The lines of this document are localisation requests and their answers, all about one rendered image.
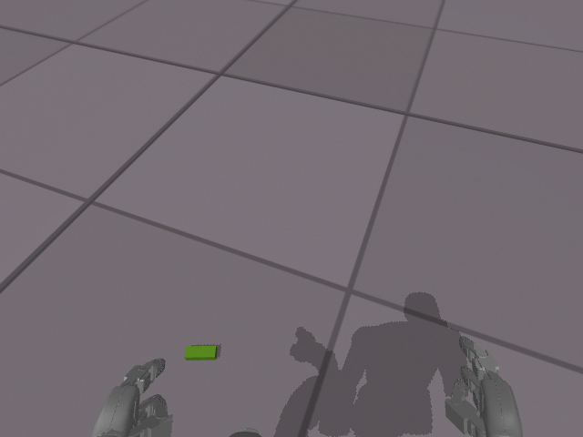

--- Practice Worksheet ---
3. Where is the small box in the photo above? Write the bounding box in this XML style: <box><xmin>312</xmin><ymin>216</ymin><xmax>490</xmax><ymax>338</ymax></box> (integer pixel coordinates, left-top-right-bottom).
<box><xmin>184</xmin><ymin>346</ymin><xmax>218</xmax><ymax>361</ymax></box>

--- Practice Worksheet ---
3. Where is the right robot hand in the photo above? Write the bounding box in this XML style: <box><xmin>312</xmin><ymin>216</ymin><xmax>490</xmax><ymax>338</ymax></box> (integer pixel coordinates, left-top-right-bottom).
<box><xmin>445</xmin><ymin>336</ymin><xmax>523</xmax><ymax>437</ymax></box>

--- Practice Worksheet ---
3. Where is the left robot hand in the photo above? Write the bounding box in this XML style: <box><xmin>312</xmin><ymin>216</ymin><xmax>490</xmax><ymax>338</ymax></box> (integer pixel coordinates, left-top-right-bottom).
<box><xmin>91</xmin><ymin>358</ymin><xmax>173</xmax><ymax>437</ymax></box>

